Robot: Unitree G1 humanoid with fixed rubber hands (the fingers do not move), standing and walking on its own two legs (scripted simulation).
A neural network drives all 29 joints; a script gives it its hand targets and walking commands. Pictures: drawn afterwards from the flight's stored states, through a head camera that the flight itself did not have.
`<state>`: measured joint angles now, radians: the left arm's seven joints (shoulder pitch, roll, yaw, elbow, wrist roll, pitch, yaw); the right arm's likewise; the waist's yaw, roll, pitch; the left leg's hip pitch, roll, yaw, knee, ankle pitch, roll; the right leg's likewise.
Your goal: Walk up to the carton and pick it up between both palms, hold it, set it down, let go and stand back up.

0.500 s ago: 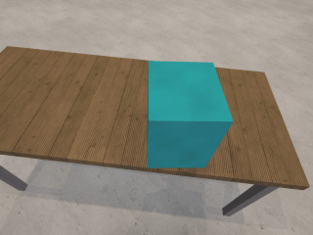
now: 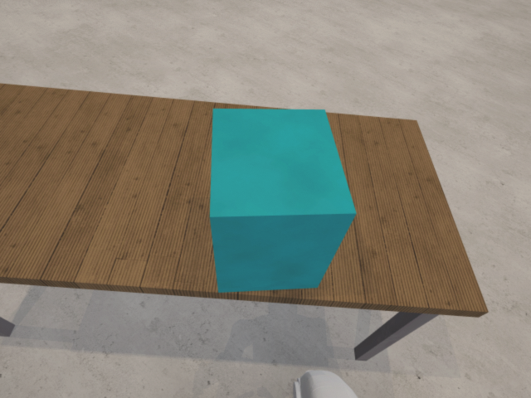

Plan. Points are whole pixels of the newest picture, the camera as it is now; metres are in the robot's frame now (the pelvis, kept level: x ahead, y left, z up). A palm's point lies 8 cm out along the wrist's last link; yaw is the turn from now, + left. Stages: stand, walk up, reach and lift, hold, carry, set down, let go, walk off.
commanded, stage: walk up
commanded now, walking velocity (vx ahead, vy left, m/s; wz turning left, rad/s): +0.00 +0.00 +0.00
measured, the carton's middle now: (269, 205) +0.42 -0.02 -0.01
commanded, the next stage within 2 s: none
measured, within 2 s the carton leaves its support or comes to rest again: neither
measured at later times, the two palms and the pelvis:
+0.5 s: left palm out of the picture +0.01 +0.15 -0.15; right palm out of the picture -0.02 -0.27 -0.15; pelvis +0.01 -0.06 -0.01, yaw +1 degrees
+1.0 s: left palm out of the picture -0.01 +0.18 -0.16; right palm out of the picture -0.01 -0.28 -0.16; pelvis +0.00 -0.06 -0.01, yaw +0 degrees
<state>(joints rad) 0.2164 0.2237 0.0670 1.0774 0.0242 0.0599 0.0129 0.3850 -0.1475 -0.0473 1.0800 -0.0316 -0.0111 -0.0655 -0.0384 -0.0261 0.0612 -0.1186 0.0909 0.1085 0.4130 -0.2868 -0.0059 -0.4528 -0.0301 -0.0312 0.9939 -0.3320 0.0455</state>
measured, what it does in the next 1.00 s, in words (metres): steps on the spot: right foot, then left foot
